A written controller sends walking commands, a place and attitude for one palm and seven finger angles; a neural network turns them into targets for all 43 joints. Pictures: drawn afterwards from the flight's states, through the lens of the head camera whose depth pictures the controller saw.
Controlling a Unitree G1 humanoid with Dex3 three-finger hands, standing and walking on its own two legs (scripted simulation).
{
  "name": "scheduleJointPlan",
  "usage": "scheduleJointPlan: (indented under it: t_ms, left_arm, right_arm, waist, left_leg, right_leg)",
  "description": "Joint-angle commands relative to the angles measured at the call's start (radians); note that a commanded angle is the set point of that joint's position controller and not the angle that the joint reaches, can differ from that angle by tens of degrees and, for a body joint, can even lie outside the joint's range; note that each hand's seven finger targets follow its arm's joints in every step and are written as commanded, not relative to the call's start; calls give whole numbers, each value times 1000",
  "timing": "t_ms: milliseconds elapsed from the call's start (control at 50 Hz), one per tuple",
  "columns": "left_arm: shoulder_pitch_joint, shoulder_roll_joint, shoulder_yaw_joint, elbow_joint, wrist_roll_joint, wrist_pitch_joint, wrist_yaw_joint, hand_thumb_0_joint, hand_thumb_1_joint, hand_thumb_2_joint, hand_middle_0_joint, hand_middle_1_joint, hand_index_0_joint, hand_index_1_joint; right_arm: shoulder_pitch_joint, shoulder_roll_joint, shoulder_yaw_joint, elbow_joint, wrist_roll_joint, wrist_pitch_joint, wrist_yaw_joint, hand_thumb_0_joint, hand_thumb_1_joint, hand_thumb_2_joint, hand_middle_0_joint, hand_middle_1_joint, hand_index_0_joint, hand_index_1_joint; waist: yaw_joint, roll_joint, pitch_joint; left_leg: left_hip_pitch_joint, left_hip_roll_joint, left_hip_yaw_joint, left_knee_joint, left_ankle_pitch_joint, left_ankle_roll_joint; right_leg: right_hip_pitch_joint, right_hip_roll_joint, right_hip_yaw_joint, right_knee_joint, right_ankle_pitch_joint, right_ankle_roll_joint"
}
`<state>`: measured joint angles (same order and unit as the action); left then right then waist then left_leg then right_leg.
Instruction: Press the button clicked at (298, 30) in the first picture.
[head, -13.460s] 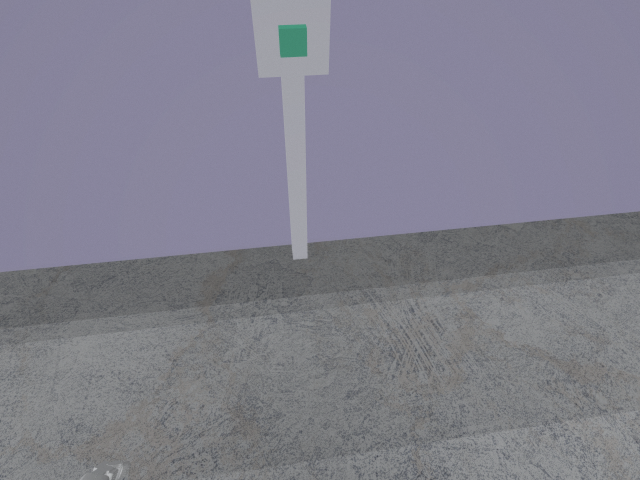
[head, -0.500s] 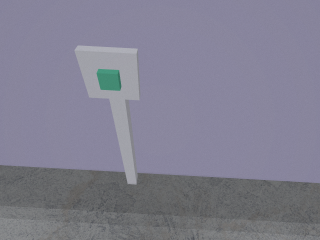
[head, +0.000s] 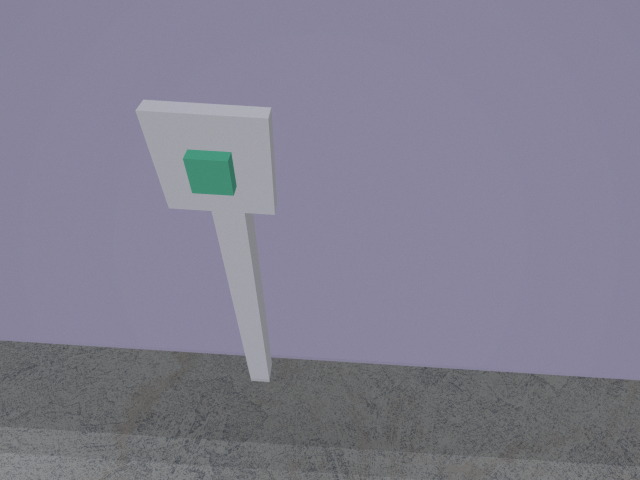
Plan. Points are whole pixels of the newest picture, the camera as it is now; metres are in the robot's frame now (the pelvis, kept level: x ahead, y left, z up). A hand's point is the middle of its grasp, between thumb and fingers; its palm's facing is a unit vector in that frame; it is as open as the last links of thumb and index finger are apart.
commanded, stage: come to a stop and stand still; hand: left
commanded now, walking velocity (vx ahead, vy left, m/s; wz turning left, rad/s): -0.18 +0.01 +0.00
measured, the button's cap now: (211, 171) +0.51 +0.21 +0.11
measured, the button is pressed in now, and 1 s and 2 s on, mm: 0 0 0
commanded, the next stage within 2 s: look again from close up in 1.50 s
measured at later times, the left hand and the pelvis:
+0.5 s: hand out of the picture +0.03 +0.19 -0.17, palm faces +0.00 -0.97 -0.24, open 7.3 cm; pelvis -0.01 +0.00 +0.00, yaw +0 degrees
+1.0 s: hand out of the picture -0.03 +0.16 -0.16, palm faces -0.01 -0.98 -0.21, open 7.4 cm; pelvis -0.03 -0.01 +0.01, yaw -1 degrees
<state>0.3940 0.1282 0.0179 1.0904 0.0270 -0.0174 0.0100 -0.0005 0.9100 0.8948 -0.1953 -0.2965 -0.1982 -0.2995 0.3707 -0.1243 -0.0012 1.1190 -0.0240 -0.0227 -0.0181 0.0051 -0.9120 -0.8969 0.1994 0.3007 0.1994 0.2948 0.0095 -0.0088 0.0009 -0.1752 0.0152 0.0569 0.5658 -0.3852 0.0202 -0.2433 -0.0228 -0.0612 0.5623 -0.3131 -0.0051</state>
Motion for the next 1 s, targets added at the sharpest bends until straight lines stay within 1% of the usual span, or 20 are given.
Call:
scheduleJointPlan:
  t_ms: [0,20,60,80,120,300,340,360,380,400,420,440,460,480,540,600,660,740,840,980]
  left_arm:
    - [85,90,21,-11,-9,-24,18,0,900,900,-200,-300,-200,-300]
    - [76,77,17,-10,-9,-23,22,0,900,900,-200,-300,-200,-300]
    - [58,65,9,-10,-16,-21,34,0,900,900,-200,-300,-200,-300]
    - [56,74,9,-10,-21,-18,39,0,900,900,-200,-300,-200,-300]
    - [42,93,15,-17,-19,-10,44,0,900,900,-200,-300,-200,-300]
    - [-19,84,25,-71,-12,10,38,0,900,900,-200,-300,-200,-300]
    - [-25,96,21,-71,-12,6,38,0,900,900,-200,-300,-200,-300]
    - [35,179,26,-34,-9,1,71,0,900,900,-200,-300,-200,-300]
    - [10,182,29,-85,-11,-9,66,0,900,900,-200,-300,-200,-300]
    - [-39,173,19,-93,-12,-13,62,0,900,900,-200,-300,-200,-300]
    - [-94,162,11,-109,-10,-13,54,0,900,900,-200,-300,-200,-300]
    - [-101,158,8,-119,-15,-10,47,0,900,900,-200,-300,-200,-300]
    - [-101,150,4,-119,-18,-10,43,0,900,900,-200,-300,-200,-300]
    - [-101,142,2,-114,-17,-4,41,0,900,900,-200,-300,-200,-300]
    - [-119,141,-7,-106,-13,5,31,0,900,900,-200,-300,-200,-300]
    - [-125,150,-11,-105,-13,9,24,0,900,900,-200,-300,-200,-300]
    - [-122,159,-11,-103,-12,7,20,0,900,900,-200,-300,-200,-300]
    - [-110,157,-11,-95,-12,2,18,0,900,900,-200,-300,-200,-300]
    - [-95,154,-13,-71,-16,-4,17,0,900,900,-200,-300,-200,-300]
    - [-70,141,-16,-23,-20,-16,20,0,900,900,-200,-300,-200,-300]
  right_arm:
    - [57,-59,-4,-30,9,-30,-15,0,-900,-900,200,300,200,300]
    - [72,-66,-6,-18,11,-32,-21,0,-900,-900,200,300,200,300]
    - [95,-84,-6,1,17,-31,-37,0,-900,-900,200,300,200,300]
    - [86,-93,-8,1,21,-27,-43,0,-900,-900,200,300,200,300]
    - [68,-106,-20,-12,26,-17,-48,0,-900,-900,200,300,200,300]
    - [10,-96,-38,-50,13,-3,-44,0,-900,-900,200,300,200,300]
    - [2,-97,-35,-48,12,-7,-40,0,-900,-900,200,300,200,300]
    - [-107,-185,-55,-128,37,-3,-26,0,-900,-900,200,300,200,300]
    - [-68,-124,-49,-163,23,1,-13,0,-900,-900,200,300,200,300]
    - [-54,-103,-42,-164,27,5,-12,0,-900,-900,200,300,200,300]
    - [-52,-86,-37,-161,19,6,-4,0,-900,-900,200,300,200,300]
    - [-40,-105,-35,-156,12,0,-2,0,-900,-900,200,300,200,300]
    - [-35,-132,-34,-155,5,-3,-8,0,-900,-900,200,300,200,300]
    - [-50,-142,-33,-157,5,-5,-11,0,-900,-900,200,300,200,300]
    - [-80,-158,-26,-174,8,0,-10,0,-900,-900,200,300,200,300]
    - [-86,-159,-18,-171,7,3,-2,0,-900,-900,200,300,200,300]
    - [-71,-163,-17,-157,4,5,1,0,-900,-900,200,300,200,300]
    - [-51,-162,-10,-136,4,4,3,0,-900,-900,200,300,200,300]
    - [-27,-146,-3,-97,6,2,2,0,-900,-900,200,300,200,300]
    - [5,-121,4,-37,12,-6,-5,0,-900,-900,200,300,200,300]
  waist:
    - [-8,-31,62]
    - [-14,4,42]
    - [-17,86,8]
    - [-10,97,6]
    - [-10,61,20]
    - [-8,16,-11]
    - [-7,44,-37]
    - [21,-34,-60]
    - [-7,-110,-96]
    - [-28,-124,-112]
    - [-36,8,-89]
    - [-33,109,-62]
    - [-25,126,-41]
    - [-15,155,-23]
    - [-9,44,66]
    - [-9,19,132]
    - [-13,15,125]
    - [-15,-20,106]
    - [-14,-1,91]
    - [-15,-16,53]
  left_leg:
    - [-106,51,-30,-53,280,18]
    - [-46,73,-45,-61,459,16]
    - [45,109,-64,-57,884,18]
    - [67,114,-64,-57,984,14]
    - [76,116,-67,-60,1012,13]
    - [46,127,-83,-120,700,32]
    - [41,112,-75,-112,705,25]
    - [15,130,-29,101,733,-16]
    - [-87,62,-35,85,287,-10]
    - [-91,49,-36,-5,41,-11]
    - [-48,37,-25,-90,101,-8]
    - [-18,79,-78,-117,292,8]
    - [-20,118,-108,-114,448,25]
    - [-20,133,-120,-128,510,33]
    - [-78,122,-121,-177,301,35]
    - [-133,95,-120,-245,37,28]
    - [-128,83,-114,-264,-34,25]
    - [-112,77,-106,-261,-21,24]
    - [-92,72,-91,-242,33,19]
    - [-49,78,-73,-209,164,9]
  right_leg:
    - [84,-117,121,-77,311,-90]
    - [77,-94,77,-24,466,-72]
    - [81,-78,40,2,565,-35]
    - [90,-78,38,-13,573,-25]
    - [89,-78,36,-17,597,-17]
    - [74,-81,65,-33,460,-24]
    - [108,-93,70,-34,526,-32]
    - [80,-128,95,-93,777,-7]
    - [176,-178,149,-62,815,-55]
    - [161,-205,158,-53,720,-85]
    - [113,-179,126,-37,570,-82]
    - [57,-120,100,-18,407,-60]
    - [48,-77,75,-16,334,-45]
    - [46,-61,56,-20,256,-40]
    - [21,-52,64,-79,134,-31]
    - [-14,-59,99,-143,8,-32]
    - [-24,-61,117,-169,-52,-34]
    - [-27,-68,128,-189,-77,-35]
    - [-19,-78,139,-199,-55,-40]
    - [30,-91,127,-182,105,-46]
